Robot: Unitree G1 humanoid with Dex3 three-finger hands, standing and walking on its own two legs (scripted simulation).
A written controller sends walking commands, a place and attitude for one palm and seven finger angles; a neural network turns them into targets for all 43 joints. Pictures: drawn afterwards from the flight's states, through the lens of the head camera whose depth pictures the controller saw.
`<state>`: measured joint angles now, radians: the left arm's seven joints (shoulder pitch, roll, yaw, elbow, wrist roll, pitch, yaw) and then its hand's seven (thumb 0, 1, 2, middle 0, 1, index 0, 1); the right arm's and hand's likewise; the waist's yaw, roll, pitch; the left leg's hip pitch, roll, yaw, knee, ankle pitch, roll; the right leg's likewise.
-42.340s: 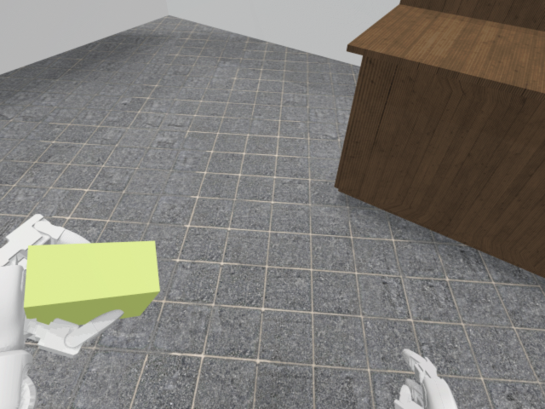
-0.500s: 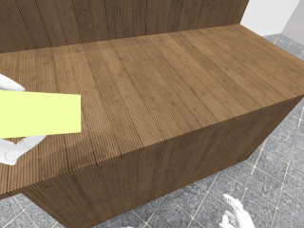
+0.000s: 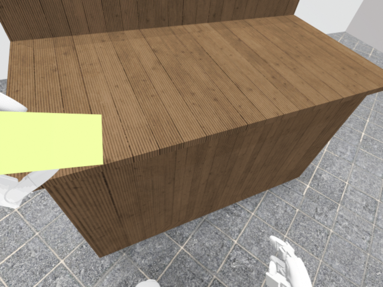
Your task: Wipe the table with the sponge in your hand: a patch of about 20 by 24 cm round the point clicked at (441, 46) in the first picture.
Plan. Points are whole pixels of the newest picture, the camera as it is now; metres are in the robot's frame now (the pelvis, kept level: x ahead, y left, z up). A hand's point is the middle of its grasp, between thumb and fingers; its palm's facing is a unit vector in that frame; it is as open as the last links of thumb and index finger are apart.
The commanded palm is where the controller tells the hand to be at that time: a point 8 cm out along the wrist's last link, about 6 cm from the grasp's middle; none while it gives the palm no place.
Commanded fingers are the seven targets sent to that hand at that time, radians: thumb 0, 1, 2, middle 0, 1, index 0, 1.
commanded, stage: stop stepping back and stand still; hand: left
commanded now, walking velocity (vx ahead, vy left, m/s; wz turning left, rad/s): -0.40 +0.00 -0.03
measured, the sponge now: (55, 140) +0.24 +0.21 +0.24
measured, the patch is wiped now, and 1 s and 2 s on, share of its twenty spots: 0.95 0.95 0.95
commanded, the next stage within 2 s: stand and wait in 1.68 s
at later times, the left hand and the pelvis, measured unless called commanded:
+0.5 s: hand out of the picture +0.06 +0.24 +0.27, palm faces +0.55 -0.80 -0.22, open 10.1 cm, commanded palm +0.01 +0.27 +0.26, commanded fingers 0.00 0.10 1.30 -1.20 -1.60 -1.20 -1.60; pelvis -0.15 -0.02 -0.01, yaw +2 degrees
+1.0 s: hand out of the picture +0.01 +0.20 +0.26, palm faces +0.55 -0.77 -0.32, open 10.1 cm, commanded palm -0.05 +0.23 +0.26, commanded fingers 0.00 0.10 1.30 -1.20 -1.60 -1.20 -1.60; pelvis -0.20 -0.05 -0.01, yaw +3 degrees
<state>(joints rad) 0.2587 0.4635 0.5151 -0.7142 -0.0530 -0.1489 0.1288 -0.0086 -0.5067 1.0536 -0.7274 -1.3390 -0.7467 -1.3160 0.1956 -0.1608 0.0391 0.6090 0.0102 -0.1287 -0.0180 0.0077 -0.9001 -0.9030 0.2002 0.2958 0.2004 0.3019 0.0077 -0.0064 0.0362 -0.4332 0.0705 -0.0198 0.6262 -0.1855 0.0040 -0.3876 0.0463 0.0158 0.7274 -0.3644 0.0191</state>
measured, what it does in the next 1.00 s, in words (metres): walks backwards: right foot, then left foot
